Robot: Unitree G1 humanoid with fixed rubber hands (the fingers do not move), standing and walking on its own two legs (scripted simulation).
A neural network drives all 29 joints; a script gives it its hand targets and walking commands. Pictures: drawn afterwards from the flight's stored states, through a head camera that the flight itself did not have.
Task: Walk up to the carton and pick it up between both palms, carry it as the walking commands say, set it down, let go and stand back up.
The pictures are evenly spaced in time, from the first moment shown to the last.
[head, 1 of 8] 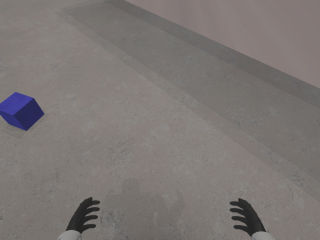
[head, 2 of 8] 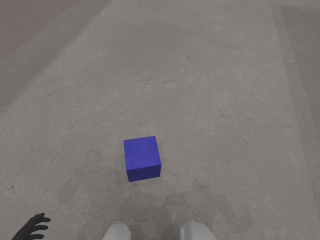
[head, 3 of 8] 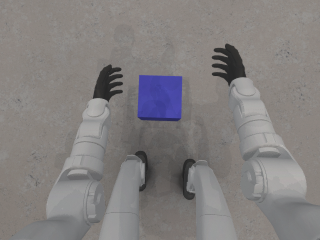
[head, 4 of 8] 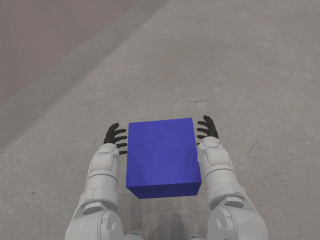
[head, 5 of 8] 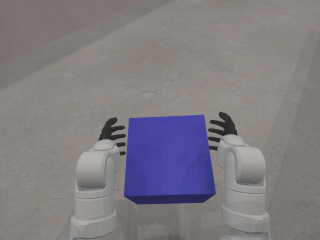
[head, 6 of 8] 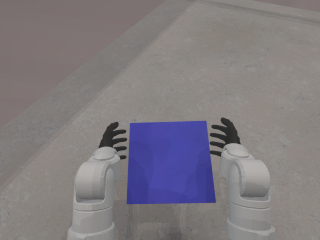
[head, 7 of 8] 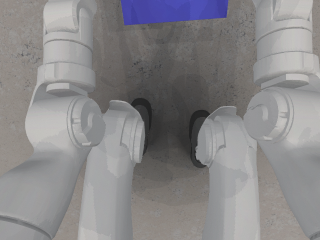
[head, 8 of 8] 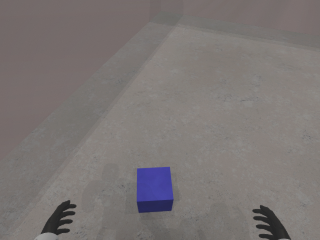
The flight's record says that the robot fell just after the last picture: no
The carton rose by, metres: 0.66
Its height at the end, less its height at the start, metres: +0.00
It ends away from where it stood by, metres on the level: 2.13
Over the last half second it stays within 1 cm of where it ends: yes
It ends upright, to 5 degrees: yes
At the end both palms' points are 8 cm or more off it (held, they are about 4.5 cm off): yes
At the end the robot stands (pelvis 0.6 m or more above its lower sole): yes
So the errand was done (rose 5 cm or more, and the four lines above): yes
